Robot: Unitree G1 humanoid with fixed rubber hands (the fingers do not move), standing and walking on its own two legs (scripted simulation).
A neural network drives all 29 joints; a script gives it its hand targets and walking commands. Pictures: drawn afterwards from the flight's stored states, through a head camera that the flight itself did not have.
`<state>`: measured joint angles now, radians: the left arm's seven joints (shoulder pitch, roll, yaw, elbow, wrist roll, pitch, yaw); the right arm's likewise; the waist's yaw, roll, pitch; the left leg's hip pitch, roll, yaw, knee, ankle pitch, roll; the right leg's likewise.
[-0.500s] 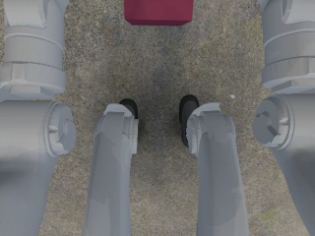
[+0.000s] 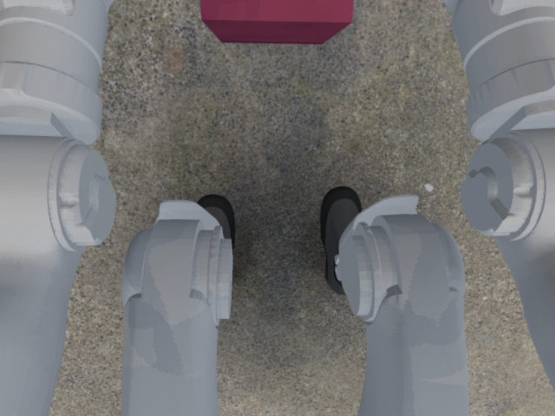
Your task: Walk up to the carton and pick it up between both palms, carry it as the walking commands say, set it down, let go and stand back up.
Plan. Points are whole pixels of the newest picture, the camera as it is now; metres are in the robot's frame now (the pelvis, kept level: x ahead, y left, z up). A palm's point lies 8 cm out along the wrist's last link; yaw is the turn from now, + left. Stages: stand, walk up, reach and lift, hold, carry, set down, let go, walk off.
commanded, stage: reach and lift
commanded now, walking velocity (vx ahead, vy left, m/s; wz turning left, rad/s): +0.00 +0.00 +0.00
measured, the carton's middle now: out of the picture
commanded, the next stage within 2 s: none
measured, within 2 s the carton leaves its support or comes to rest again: leaves its support in 1.76 s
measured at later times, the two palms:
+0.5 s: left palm out of the picture +0.58 +0.16 -0.22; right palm out of the picture +0.57 -0.17 -0.22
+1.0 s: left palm out of the picture +0.57 +0.12 -0.22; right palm out of the picture +0.57 -0.13 -0.22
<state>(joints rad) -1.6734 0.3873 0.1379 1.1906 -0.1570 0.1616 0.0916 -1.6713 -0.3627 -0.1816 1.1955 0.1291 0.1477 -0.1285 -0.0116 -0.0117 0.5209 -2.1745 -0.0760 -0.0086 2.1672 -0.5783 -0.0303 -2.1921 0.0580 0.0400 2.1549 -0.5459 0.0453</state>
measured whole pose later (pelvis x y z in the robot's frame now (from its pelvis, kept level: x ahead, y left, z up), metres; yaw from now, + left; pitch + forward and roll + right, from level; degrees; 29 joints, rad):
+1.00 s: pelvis +0.02 +0.00 -0.02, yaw -1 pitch +33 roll +0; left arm -1.61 0.26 0.18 1.19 -0.06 0.09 0.08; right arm -1.62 -0.25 -0.20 1.22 0.05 0.07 -0.10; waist 0.00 -0.01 0.52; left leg -2.20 -0.04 0.00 2.28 -0.66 -0.01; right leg -2.22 0.03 0.01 2.25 -0.61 0.02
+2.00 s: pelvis +0.01 +0.00 -0.02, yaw +1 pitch +30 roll +0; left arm -1.56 0.24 0.19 1.02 -0.07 0.25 0.14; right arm -1.58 -0.21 -0.25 1.07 0.04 0.21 -0.18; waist -0.03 0.00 0.52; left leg -2.15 -0.11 -0.03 2.25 -0.63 -0.05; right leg -2.16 0.08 0.04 2.24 -0.61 0.06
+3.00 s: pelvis -0.02 +0.00 +0.05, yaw +0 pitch +28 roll +0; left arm -1.52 0.12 0.35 0.72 0.13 0.45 0.22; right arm -1.59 -0.04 -0.40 0.78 -0.14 0.39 -0.37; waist 0.00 -0.02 0.52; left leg -1.95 -0.12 -0.06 2.00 -0.53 -0.06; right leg -1.96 0.12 0.07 1.98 -0.51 0.08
